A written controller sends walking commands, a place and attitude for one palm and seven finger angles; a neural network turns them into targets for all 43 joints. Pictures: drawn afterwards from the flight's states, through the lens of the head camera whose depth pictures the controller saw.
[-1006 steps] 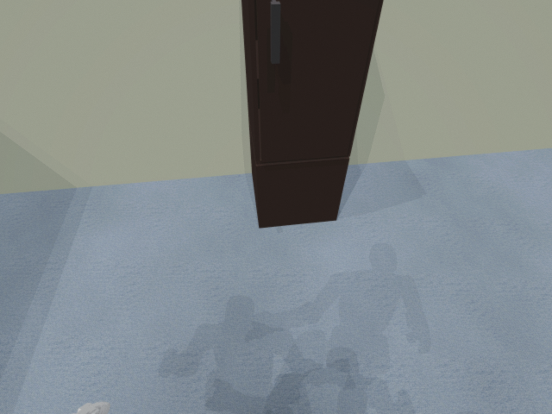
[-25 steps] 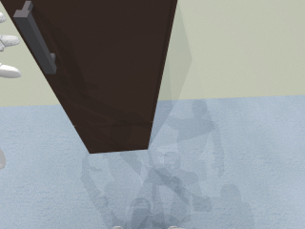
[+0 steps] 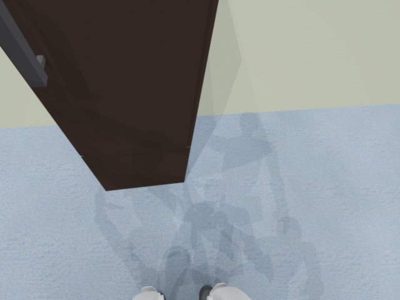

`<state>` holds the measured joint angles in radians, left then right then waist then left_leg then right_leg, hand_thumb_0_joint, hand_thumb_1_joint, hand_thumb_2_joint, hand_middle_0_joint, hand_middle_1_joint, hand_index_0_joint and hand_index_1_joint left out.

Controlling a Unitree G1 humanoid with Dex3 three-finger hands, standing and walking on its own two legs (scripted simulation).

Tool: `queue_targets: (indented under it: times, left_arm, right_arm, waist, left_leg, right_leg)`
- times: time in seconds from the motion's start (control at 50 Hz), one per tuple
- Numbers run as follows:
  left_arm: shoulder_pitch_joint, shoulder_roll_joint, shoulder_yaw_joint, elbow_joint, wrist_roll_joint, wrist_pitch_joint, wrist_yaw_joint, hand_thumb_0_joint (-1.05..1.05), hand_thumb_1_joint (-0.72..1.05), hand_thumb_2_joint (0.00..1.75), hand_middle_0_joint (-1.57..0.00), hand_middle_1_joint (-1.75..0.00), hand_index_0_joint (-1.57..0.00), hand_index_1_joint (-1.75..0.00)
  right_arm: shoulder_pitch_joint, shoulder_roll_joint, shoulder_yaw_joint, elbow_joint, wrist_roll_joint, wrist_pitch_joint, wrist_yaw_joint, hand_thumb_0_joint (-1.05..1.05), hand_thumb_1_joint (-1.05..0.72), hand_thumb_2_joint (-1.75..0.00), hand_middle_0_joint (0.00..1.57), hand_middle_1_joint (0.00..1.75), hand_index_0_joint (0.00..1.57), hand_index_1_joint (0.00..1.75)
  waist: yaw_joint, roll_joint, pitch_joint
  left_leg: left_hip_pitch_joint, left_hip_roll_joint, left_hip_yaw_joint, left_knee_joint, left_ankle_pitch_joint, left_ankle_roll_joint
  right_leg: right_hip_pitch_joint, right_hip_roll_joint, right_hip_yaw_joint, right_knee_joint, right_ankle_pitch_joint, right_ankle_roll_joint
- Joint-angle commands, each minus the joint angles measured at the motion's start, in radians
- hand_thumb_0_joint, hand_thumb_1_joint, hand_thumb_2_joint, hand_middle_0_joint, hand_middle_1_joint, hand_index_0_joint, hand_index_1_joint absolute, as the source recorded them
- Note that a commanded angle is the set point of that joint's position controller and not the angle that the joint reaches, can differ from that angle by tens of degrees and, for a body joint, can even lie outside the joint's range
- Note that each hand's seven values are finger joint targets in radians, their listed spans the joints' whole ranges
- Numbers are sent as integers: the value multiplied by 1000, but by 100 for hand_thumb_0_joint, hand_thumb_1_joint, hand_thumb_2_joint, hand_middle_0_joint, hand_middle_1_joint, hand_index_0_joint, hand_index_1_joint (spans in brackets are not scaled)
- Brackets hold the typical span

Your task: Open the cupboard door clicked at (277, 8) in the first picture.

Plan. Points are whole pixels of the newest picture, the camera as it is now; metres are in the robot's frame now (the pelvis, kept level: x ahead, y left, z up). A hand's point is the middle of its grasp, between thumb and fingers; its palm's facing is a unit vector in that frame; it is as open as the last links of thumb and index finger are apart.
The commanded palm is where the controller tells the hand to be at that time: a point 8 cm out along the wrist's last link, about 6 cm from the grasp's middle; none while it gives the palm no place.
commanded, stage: slide the fingers in behind the handle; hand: left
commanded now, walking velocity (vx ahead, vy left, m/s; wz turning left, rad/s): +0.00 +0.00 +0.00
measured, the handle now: (18, 36) +0.53 +0.25 +0.16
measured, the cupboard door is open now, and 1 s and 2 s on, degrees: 0 0 0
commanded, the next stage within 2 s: move the hooked fingers beside the handle in 1.48 s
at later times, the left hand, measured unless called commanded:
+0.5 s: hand out of the picture +0.49 +0.30 +0.16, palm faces +0.13 -0.99 +0.02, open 14.9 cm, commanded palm +0.48 +0.31 +0.16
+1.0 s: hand out of the picture +0.48 +0.28 +0.16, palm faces +0.15 -0.99 -0.01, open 14.8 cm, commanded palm +0.47 +0.27 +0.16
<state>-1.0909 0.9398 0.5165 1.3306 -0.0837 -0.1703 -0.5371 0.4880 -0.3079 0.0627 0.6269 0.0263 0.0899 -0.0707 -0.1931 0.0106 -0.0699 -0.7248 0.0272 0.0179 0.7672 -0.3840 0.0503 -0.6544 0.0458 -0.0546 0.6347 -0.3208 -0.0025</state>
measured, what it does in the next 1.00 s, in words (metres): stands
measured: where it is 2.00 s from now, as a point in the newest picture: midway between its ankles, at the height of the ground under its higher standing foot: outside the picture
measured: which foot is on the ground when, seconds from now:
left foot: down 0.00-1.00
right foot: down 0.00-1.00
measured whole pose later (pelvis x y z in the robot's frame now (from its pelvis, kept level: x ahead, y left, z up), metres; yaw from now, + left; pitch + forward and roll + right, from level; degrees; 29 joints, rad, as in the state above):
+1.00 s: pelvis +0.00 -0.01 +0.00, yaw +4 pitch +15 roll -3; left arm -1.02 0.65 0.32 1.21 -0.19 -0.19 -0.30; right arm 0.42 -0.29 0.04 0.73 0.02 -0.01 -0.05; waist -0.11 0.03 -0.08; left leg -0.63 -0.01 -0.03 0.74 -0.37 0.04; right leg -0.55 0.02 -0.10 0.63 -0.34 -0.01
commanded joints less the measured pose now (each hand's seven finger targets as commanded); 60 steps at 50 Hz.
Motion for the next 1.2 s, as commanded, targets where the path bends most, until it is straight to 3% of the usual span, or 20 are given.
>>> queue_targets:
  times: [0.0,0.06,0.1,0.16,0.2,0.3,0.36,0.38,0.5,0.52,0.58,0.64,0.68,0.76,0.8,0.86,0.9,0.94,1.06,1.18]
  left_arm:
    - [-427,216,0,-282,-43,-59,-3,0,-50,30,-30,-120,-30,-120]
    - [-422,161,-24,-301,-49,-58,12,0,-50,30,-30,-120,-30,-120]
    - [-418,102,-55,-347,-56,-59,21,0,-50,30,-30,-120,-30,-120]
    - [-421,76,-58,-336,-69,-57,39,0,-50,30,-30,-120,-30,-120]
    - [-439,20,-104,-350,-66,-57,47,0,-50,30,-30,-120,-30,-120]
    - [-446,-33,-127,-381,-69,-72,75,0,-50,30,-30,-120,-30,-120]
    - [-477,-79,-154,-361,-79,-75,88,0,-50,30,-30,-120,-30,-120]
    - [-482,-47,-130,-366,-77,-78,92,0,-50,30,-30,-120,-30,-120]
    - [-462,-69,-146,-371,-76,-93,102,0,-50,30,-30,-120,-30,-120]
    - [-464,-109,-174,-373,-80,-93,99,0,-50,30,-30,-120,-30,-120]
    - [-457,-86,-149,-386,-90,-98,99,0,-50,30,-30,-120,-30,-120]
    - [-461,-114,-168,-346,-93,-84,103,0,-50,30,-30,-120,-30,-120]
    - [-471,-101,-157,-345,-97,-85,107,0,-50,30,-30,-120,-30,-120]
    - [-502,-165,-197,-387,-106,-97,115,0,-50,30,-30,-120,-30,-120]
    - [-519,-193,-223,-418,-101,-105,124,0,-50,30,-30,-120,-30,-120]
    - [-507,-204,-219,-414,-104,-112,139,0,-50,30,-30,-120,-30,-120]
    - [-520,-272,-269,-416,-107,-110,140,0,-50,30,-30,-120,-30,-120]
    - [-539,-264,-267,-398,-106,-106,149,0,-50,30,-30,-120,-30,-120]
    - [-577,-365,-337,-438,-108,-117,169,0,-50,30,-30,-120,-30,-120]
    - [-596,-383,-346,-410,-106,-115,188,0,-50,30,-30,-120,-30,-120]
  right_arm:
    - [165,-196,-79,-33,-7,-18,-11,0,-90,-90,20,30,20,30]
    - [169,-191,-84,-18,-12,-17,-3,0,-90,-90,20,30,20,30]
    - [160,-185,-87,-16,-13,-20,1,0,-90,-90,20,30,20,30]
    - [153,-186,-88,-5,-14,-25,4,0,-90,-90,20,30,20,30]
    - [137,-179,-87,-1,-11,-31,4,0,-90,-90,20,30,20,30]
    - [117,-173,-88,5,-13,-46,9,0,-90,-90,20,30,20,30]
    - [105,-171,-86,15,-12,-54,6,0,-90,-90,20,30,20,30]
    - [104,-175,-86,17,-12,-57,6,0,-90,-90,20,30,20,30]
    - [81,-169,-83,15,-8,-68,7,0,-90,-90,20,30,20,30]
    - [72,-164,-84,14,-6,-71,8,0,-90,-90,20,30,20,30]
    - [68,-168,-84,12,-5,-73,7,0,-90,-90,20,30,20,30]
    - [60,-166,-81,15,-1,-76,6,0,-90,-90,20,30,20,30]
    - [63,-170,-80,16,-1,-80,4,0,-90,-90,20,30,20,30]
    - [66,-164,-83,23,-4,-95,3,0,-90,-90,20,30,20,30]
    - [62,-161,-86,30,-6,-102,6,0,-90,-90,20,30,20,30]
    - [70,-165,-89,42,-10,-110,6,0,-90,-90,20,30,20,30]
    - [61,-159,-88,47,-8,-117,9,0,-90,-90,20,30,20,30]
    - [62,-165,-87,58,-9,-123,7,0,-90,-90,20,30,20,30]
    - [61,-154,-89,73,-13,-148,11,0,-90,-90,20,30,20,30]
    - [57,-160,-89,91,-15,-168,16,0,-90,-90,20,30,20,30]
  waist:
    - [12,285,-489]
    - [4,266,-467]
    - [7,299,-486]
    - [-1,247,-451]
    - [-10,269,-437]
    - [-3,274,-457]
    - [-24,228,-415]
    - [-14,216,-440]
    - [-4,216,-452]
    - [-11,223,-443]
    - [-5,194,-465]
    - [-13,190,-399]
    - [-8,181,-407]
    - [-20,201,-430]
    - [-18,256,-451]
    - [-18,199,-445]
    - [-28,203,-437]
    - [-34,192,-398]
    - [-43,237,-421]
    - [-46,200,-421]
  left_leg:
    - [551,23,-107,-34,646,-40]
    - [586,32,-122,-29,710,-47]
    - [627,36,-126,-30,752,-55]
    - [604,34,-126,-36,715,-46]
    - [612,33,-125,-38,706,-49]
    - [643,32,-135,-38,737,-56]
    - [611,26,-129,-40,681,-44]
    - [610,26,-131,-41,685,-44]
    - [596,17,-123,-40,666,-40]
    - [595,15,-116,-40,647,-37]
    - [585,13,-113,-39,651,-30]
    - [542,7,-107,-53,556,-25]
    - [545,8,-115,-60,552,-27]
    - [585,9,-121,-56,575,-29]
    - [626,11,-127,-55,589,-38]
    - [621,15,-138,-59,585,-38]
    - [632,14,-139,-62,563,-39]
    - [602,12,-140,-73,503,-36]
    - [668,16,-158,-64,581,-51]
    - [654,12,-163,-67,531,-55]
  right_leg:
    - [29,27,1,-29,334,-14]
    - [1,33,-8,-35,329,-17]
    - [-7,31,-9,-37,328,-16]
    - [6,31,-10,-42,331,-19]
    - [-6,28,-10,-43,326,-17]
    - [4,24,-8,-39,333,-19]
    - [9,22,-6,-44,336,-19]
    - [30,21,-4,-38,351,-18]
    - [62,14,3,-32,371,-19]
    - [56,14,5,-35,368,-16]
    - [89,14,7,-31,397,-16]
    - [75,10,6,-42,355,-18]
    - [77,11,4,-39,344,-20]
    - [65,9,2,-40,339,-21]
    - [36,11,2,-42,320,-21]
    - [42,13,-4,-43,306,-24]
    - [22,14,-5,-47,292,-21]
    - [16,12,-5,-51,270,-23]
    - [-19,10,-12,-42,262,-26]
    - [-29,8,-13,-39,242,-25]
